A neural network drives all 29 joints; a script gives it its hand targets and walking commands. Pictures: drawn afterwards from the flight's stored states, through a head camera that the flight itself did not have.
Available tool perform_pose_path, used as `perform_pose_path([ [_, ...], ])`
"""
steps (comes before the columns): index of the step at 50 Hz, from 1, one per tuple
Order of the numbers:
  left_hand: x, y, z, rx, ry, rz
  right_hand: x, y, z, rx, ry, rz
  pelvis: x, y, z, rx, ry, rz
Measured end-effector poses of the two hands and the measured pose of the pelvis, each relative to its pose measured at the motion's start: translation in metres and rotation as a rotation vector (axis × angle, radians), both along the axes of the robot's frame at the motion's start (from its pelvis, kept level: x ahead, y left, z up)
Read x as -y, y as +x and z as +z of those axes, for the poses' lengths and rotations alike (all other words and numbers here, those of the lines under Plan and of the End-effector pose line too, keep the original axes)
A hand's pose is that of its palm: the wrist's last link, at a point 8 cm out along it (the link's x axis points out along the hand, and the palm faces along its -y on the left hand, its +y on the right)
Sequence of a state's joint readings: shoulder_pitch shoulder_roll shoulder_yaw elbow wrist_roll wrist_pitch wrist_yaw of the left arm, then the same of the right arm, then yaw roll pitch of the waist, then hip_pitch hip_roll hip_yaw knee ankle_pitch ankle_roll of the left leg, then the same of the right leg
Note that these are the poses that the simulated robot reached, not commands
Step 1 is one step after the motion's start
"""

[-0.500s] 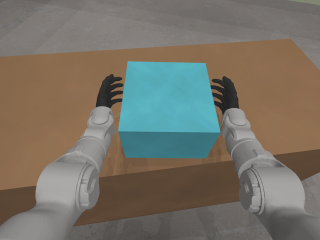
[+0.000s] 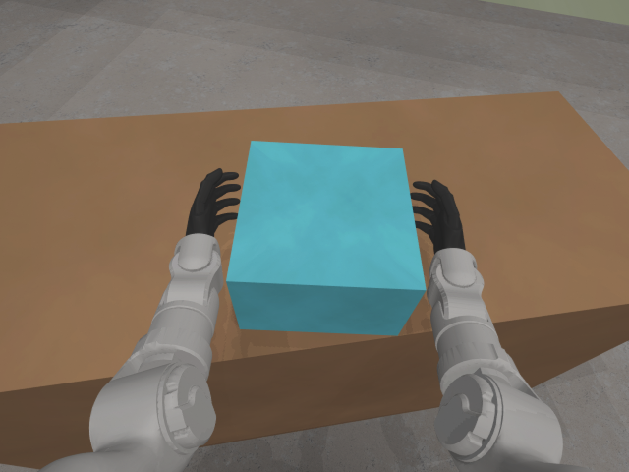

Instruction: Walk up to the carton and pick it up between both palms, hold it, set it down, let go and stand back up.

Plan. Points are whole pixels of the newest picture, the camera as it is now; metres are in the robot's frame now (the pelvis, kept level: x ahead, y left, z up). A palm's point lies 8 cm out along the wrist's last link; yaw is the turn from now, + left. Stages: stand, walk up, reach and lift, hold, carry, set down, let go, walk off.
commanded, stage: reach and lift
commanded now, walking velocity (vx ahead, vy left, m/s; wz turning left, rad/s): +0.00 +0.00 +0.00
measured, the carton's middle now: (323, 236) +0.44 +0.00 +0.00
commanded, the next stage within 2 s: none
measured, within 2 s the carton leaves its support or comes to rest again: leaves its support in 0.82 s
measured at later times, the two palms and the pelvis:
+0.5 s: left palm (203, 229) +0.41 +0.16 +0.05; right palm (445, 241) +0.41 -0.16 +0.05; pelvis +0.00 +0.00 +0.00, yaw +0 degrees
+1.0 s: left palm (189, 245) +0.38 +0.17 +0.06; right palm (443, 252) +0.38 -0.15 +0.07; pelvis -0.02 +0.00 +0.00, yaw +1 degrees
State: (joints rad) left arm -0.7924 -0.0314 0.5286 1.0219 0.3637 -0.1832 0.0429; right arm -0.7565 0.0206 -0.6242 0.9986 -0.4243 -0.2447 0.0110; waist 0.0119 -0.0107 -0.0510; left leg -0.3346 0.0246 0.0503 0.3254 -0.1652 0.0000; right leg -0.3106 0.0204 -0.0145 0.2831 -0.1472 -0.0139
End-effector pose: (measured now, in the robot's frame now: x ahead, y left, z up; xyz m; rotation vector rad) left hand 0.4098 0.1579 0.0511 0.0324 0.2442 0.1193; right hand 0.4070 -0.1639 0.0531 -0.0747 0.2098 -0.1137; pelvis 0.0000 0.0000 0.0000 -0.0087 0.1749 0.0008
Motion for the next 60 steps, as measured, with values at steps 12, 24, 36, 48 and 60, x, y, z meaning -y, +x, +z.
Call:
perform_pose_path([
  [12,0.000,-0.001,-0.001,-0.002,-0.012,0.003,0.000,0.000,0.001,0.002,-0.015,0.002,-0.001,0.002,0.000,0.010,0.000,0.001],
  [24,-0.001,-0.001,0.000,-0.004,-0.002,0.001,0.000,0.000,0.000,0.003,-0.013,0.001,-0.001,0.001,0.000,0.010,-0.001,0.006],
  [36,-0.001,-0.003,0.000,0.004,-0.013,0.006,-0.001,-0.002,0.002,0.022,-0.038,0.005,0.000,0.003,0.000,-0.010,-0.004,0.018],
  [48,-0.010,-0.024,0.005,0.059,-0.027,0.009,-0.011,-0.023,0.014,0.102,-0.090,0.011,-0.003,-0.014,0.001,0.001,-0.004,0.023],
  [60,-0.015,-0.046,0.013,0.018,-0.009,0.016,-0.015,-0.043,0.019,0.066,-0.050,0.015,0.000,-0.034,0.001,0.026,0.000,0.020],
])
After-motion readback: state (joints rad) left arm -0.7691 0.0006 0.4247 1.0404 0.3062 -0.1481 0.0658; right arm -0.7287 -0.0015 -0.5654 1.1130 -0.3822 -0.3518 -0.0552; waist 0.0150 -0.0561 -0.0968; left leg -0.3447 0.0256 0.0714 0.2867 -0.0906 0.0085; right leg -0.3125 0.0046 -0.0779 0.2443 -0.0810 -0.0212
